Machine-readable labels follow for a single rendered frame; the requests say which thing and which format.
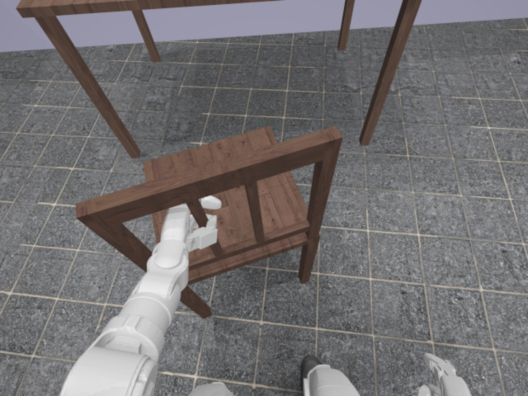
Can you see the right robot thigh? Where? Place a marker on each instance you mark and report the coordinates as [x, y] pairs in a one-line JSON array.
[[328, 382]]

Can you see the robot left upper arm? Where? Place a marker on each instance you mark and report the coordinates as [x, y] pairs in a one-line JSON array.
[[108, 372]]

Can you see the table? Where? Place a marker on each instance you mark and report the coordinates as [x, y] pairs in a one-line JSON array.
[[45, 12]]

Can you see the chair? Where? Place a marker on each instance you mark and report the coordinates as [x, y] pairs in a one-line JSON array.
[[262, 213]]

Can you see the left robot forearm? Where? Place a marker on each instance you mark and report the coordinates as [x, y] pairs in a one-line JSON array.
[[146, 315]]

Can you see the robot left hand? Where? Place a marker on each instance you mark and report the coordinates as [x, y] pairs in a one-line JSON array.
[[179, 224]]

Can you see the right robot shin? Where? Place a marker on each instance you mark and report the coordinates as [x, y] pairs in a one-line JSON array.
[[318, 366]]

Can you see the robot right hand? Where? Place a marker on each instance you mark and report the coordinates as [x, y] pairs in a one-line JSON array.
[[451, 385]]

